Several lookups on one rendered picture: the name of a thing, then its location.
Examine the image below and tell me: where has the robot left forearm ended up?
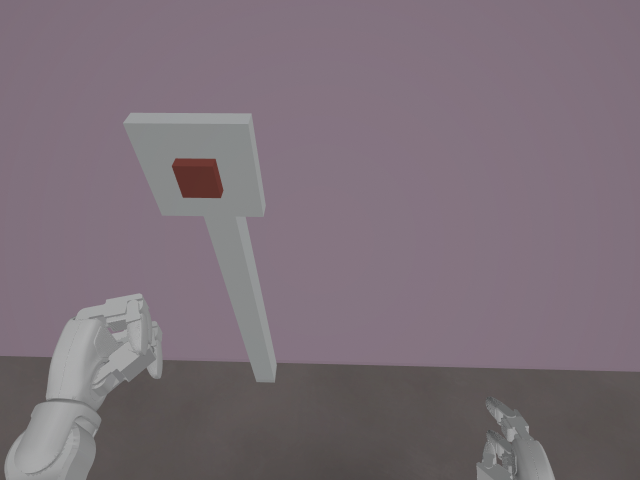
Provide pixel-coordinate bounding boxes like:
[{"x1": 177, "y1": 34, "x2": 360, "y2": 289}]
[{"x1": 4, "y1": 399, "x2": 101, "y2": 480}]

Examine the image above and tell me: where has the left robot hand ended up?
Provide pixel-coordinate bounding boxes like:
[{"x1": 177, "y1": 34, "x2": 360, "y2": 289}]
[{"x1": 46, "y1": 293, "x2": 163, "y2": 411}]

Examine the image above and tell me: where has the right robot hand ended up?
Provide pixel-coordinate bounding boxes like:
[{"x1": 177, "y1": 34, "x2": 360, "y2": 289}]
[{"x1": 476, "y1": 396, "x2": 555, "y2": 480}]

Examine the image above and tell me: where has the button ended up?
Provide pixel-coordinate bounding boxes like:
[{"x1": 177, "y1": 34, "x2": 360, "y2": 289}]
[{"x1": 172, "y1": 158, "x2": 223, "y2": 198}]

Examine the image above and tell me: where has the panel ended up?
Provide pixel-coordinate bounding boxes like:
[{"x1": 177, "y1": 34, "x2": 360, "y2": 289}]
[{"x1": 123, "y1": 113, "x2": 277, "y2": 383}]

